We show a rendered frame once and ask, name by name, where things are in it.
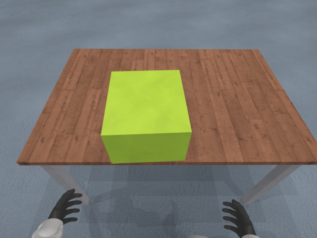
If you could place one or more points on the right robot hand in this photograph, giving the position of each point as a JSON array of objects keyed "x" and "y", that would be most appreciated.
[{"x": 242, "y": 221}]

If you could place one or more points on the left robot hand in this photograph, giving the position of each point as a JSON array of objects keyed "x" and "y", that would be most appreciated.
[{"x": 59, "y": 211}]

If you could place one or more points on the robot left forearm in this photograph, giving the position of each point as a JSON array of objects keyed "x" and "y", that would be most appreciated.
[{"x": 50, "y": 228}]

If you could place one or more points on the carton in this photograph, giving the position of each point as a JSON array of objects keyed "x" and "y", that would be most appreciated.
[{"x": 146, "y": 117}]

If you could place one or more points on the table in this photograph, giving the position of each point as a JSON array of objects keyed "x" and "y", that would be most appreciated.
[{"x": 238, "y": 111}]

